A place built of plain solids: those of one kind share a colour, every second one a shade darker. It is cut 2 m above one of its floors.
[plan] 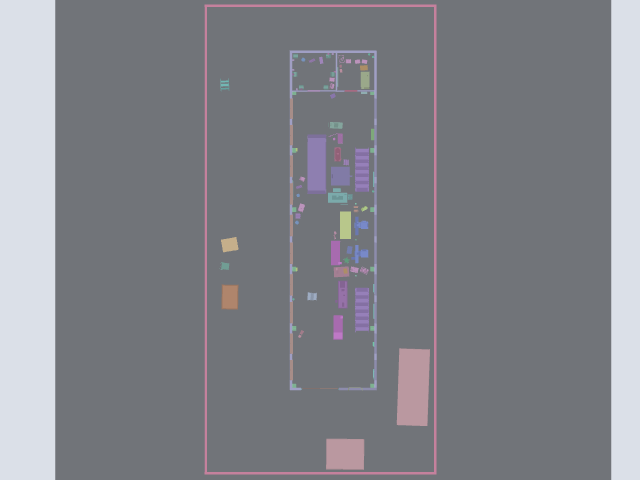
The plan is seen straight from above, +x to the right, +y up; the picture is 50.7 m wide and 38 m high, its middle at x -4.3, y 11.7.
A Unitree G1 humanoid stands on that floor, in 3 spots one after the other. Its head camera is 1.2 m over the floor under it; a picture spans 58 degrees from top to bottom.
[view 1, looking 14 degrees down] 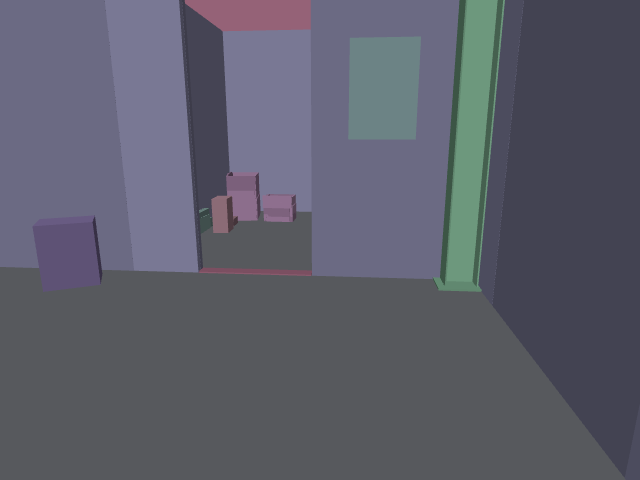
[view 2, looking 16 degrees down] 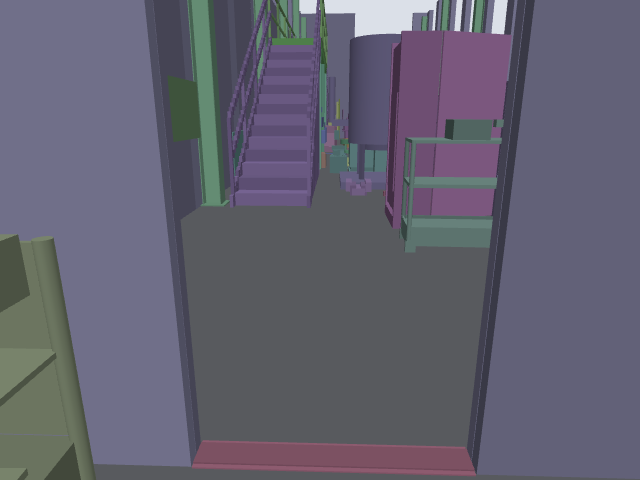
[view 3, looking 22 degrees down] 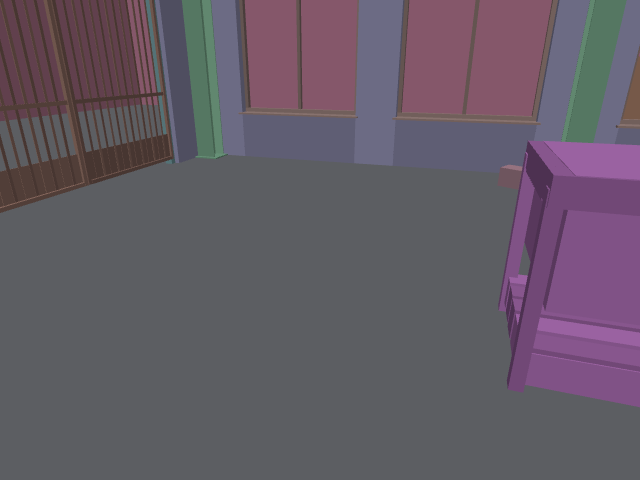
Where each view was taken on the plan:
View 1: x -0.97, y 19.92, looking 95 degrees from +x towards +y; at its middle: wall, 3.64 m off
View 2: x -1.85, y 24.80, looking -88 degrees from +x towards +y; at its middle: ground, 4.35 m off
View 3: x -0.97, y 3.52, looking -162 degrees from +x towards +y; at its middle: ground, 3.20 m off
